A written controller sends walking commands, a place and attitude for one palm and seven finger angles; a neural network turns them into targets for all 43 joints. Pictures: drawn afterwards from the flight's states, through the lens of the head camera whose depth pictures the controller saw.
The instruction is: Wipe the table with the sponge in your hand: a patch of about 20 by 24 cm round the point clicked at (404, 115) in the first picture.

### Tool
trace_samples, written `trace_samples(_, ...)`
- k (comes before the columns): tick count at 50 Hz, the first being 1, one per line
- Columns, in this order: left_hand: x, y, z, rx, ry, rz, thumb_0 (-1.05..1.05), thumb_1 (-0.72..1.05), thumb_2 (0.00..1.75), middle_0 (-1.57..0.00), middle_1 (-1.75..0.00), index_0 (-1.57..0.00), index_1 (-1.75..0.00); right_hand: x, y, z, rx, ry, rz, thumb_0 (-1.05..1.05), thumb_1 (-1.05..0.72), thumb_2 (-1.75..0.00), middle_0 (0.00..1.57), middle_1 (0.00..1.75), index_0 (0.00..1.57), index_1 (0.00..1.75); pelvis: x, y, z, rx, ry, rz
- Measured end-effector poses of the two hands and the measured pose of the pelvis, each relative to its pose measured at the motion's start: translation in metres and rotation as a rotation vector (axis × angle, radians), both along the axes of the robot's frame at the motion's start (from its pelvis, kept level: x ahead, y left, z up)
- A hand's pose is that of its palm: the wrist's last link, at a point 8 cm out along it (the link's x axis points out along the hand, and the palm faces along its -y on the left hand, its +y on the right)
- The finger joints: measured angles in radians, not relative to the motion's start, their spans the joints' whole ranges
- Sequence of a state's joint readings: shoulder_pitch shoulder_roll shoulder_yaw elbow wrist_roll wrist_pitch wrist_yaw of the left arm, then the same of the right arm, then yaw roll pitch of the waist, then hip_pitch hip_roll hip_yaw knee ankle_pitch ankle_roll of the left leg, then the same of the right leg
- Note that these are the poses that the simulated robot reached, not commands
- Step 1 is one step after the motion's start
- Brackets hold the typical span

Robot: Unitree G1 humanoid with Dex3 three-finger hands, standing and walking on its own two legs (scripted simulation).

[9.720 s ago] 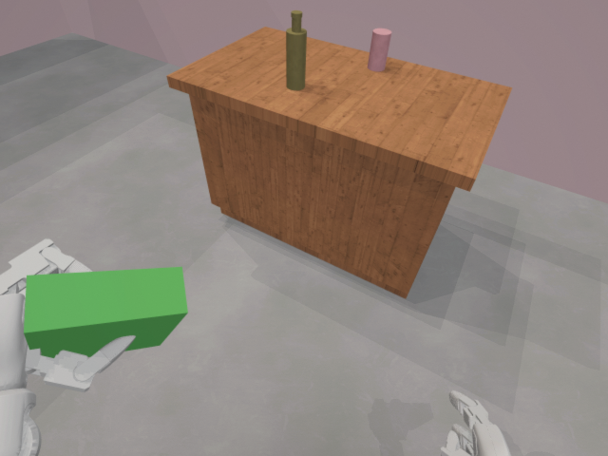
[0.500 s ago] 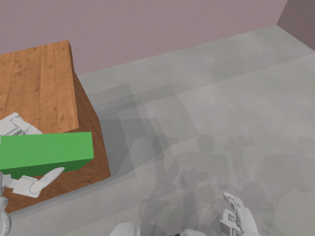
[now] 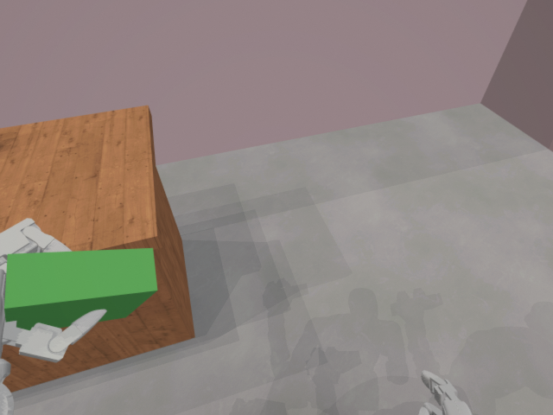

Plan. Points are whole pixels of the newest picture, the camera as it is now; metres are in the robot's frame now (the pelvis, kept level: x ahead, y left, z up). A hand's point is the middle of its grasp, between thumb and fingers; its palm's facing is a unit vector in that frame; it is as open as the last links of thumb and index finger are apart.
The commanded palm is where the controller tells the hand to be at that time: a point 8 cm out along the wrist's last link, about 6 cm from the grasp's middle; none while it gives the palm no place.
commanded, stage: take the last steps up to it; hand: left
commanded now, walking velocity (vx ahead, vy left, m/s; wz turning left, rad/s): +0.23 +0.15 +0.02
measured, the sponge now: (100, 290) +0.22 +0.21 +0.15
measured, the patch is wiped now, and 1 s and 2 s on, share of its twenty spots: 0.00 0.00 0.00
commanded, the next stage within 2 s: come to a stop and stand still in 0.72 s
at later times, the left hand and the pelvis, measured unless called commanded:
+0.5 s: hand (35, 237) +0.28 +0.31 +0.17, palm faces +0.40 -0.80 -0.45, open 9.0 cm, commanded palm +0.21 +0.35 +0.19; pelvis +0.05 +0.07 +0.00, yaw +0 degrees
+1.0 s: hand (39, 191) +0.35 +0.35 +0.17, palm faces +0.32 -0.81 -0.49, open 9.0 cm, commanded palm +0.29 +0.40 +0.19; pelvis +0.13 +0.13 -0.01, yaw -1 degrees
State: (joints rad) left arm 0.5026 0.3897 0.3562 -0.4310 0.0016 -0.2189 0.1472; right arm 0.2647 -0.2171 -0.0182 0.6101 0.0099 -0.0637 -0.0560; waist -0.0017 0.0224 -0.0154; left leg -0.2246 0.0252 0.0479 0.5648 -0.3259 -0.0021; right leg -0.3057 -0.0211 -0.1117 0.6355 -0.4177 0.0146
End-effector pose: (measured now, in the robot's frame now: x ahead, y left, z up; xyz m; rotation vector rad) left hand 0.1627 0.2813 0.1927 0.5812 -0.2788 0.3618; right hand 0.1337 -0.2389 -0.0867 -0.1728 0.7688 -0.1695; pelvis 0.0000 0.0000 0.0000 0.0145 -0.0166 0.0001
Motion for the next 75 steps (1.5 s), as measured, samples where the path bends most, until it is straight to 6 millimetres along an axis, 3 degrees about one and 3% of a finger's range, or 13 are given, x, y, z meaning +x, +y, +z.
trace_samples(5,0.009,-0.004,-0.009,-0.051,-0.006,0.023,-0.01,-0.42,1.06,-0.86,-1.38,-0.86,-1.38,0.01,0.019,-0.02,0.059,0.066,0.06,0.01,-0.9,-0.9,0.2,0.3,0.2,0.3,0.0,-0.002,-0.003,-0.002,-0.006,0.018)
trace_samples(12,0.021,-0.002,-0.004,-0.036,0.076,-0.029,-0.01,-0.42,1.06,-0.86,-1.38,-0.86,-1.38,0.023,0.029,-0.005,0.043,0.116,0.071,0.01,-0.9,-0.9,0.2,0.3,0.2,0.3,0.01,0.01,0.013,0.032,0.026,0.025)
trace_samples(20,0.045,0.048,-0.003,-0.005,0.024,-0.02,-0.01,-0.42,1.06,-0.86,-1.37,-0.86,-1.38,0.055,0.042,0.002,-0.061,0.062,0.031,0.01,-0.9,-0.9,0.2,0.3,0.2,0.3,0.037,0.053,0.001,0.006,0.027,0.006)
trace_samples(24,0.069,0.067,-0.009,-0.024,-0.011,-0.018,-0.01,-0.42,1.06,-0.86,-1.37,-0.86,-1.38,0.07,0.063,0.004,-0.037,0.027,0.0,0.01,-0.9,-0.9,0.2,0.3,0.2,0.3,0.047,0.065,-0.001,0.012,0.016,-0.005)
trace_samples(31,0.095,0.055,0.002,-0.002,0.006,-0.082,-0.01,-0.42,1.06,-0.86,-1.37,-0.86,-1.38,0.088,0.098,-0.003,0.067,0.0,0.019,0.01,-0.9,-0.9,0.2,0.3,0.2,0.3,0.072,0.071,0.0,0.001,0.032,-0.016)
trace_samples(37,0.114,0.062,0.002,0.024,0.03,-0.062,-0.01,-0.42,1.06,-0.86,-1.37,-0.86,-1.38,0.1,0.101,-0.025,0.093,0.094,0.031,0.01,-0.9,-0.9,0.2,0.3,0.2,0.3,0.092,0.076,-0.003,0.003,0.03,-0.005)
trace_samples(43,0.132,0.083,-0.005,-0.002,0.087,-0.031,-0.01,-0.42,1.06,-0.86,-1.37,-0.86,-1.38,0.113,0.097,-0.01,0.024,0.146,0.029,0.01,-0.9,-0.9,0.2,0.3,0.2,0.3,0.109,0.092,0.009,0.03,0.044,-0.008)
trace_samples(47,0.143,0.095,-0.006,-0.013,0.06,-0.074,-0.01,-0.42,1.06,-0.86,-1.37,-0.86,-1.38,0.131,0.101,0.0,-0.053,0.109,0.014,0.01,-0.9,-0.9,0.2,0.3,0.2,0.3,0.121,0.113,0.004,0.017,0.033,-0.013)
trace_samples(53,0.165,0.121,-0.005,0.007,-0.014,-0.104,-0.01,-0.42,1.06,-0.86,-1.37,-0.86,-1.38,0.155,0.13,0.009,-0.04,0.025,-0.004,0.01,-0.9,-0.9,0.2,0.3,0.2,0.3,0.127,0.127,-0.002,0.007,0.017,-0.025)
trace_samples(59,0.161,0.107,0.004,-0.026,0.011,-0.127,-0.01,-0.42,1.06,-0.86,-1.37,-0.86,-1.38,0.159,0.158,0.017,0.065,-0.045,0.065,0.01,-0.9,-0.9,0.2,0.3,0.2,0.3,0.125,0.122,0.004,-0.018,0.025,-0.05)
trace_samples(64,0.149,0.083,0.005,0.01,0.051,-0.135,-0.01,-0.42,1.06,-0.86,-1.37,-0.86,-1.38,0.149,0.151,0.003,0.118,-0.048,0.073,0.01,-0.9,-0.9,0.2,0.3,0.21,0.3,0.117,0.106,0.0,-0.018,0.015,-0.059)
trace_samples(69,0.139,0.071,-0.001,-0.029,0.089,-0.088,-0.01,-0.42,1.06,-0.86,-1.37,-0.86,-1.38,0.126,0.122,-0.009,0.102,0.017,0.031,0.01,-0.9,-0.9,0.2,0.3,0.21,0.3,0.11,0.093,0.001,0.003,0.008,-0.056)
trace_samples(75,0.127,0.066,-0.004,-0.063,0.082,-0.07,-0.01,-0.42,1.06,-0.86,-1.37,-0.86,-1.38,0.098,0.086,-0.001,0.013,0.062,-0.025,0.01,-0.9,-0.9,0.2,0.3,0.2,0.3,0.1,0.085,0.008,0.024,0.01,-0.048)
